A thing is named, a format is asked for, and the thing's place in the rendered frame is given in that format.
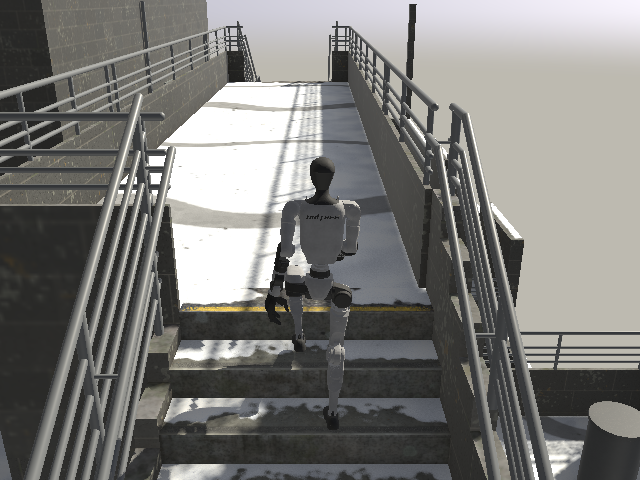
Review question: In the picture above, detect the robot left forearm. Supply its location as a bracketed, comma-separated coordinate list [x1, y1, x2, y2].
[268, 242, 290, 297]

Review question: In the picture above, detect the robot left upper arm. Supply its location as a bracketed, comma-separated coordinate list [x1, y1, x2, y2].
[280, 200, 302, 258]

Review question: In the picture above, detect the robot left hand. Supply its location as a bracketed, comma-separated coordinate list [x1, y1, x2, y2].
[265, 293, 289, 325]

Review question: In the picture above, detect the robot left thigh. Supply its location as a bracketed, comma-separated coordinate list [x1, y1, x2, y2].
[285, 265, 305, 297]

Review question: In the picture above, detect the robot left foot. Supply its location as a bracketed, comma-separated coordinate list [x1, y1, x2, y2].
[292, 333, 306, 352]

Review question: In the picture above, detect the robot right forearm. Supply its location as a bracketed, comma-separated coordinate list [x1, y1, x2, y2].
[338, 242, 358, 257]

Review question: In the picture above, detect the robot right upper arm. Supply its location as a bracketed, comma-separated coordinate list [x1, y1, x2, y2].
[342, 200, 361, 253]

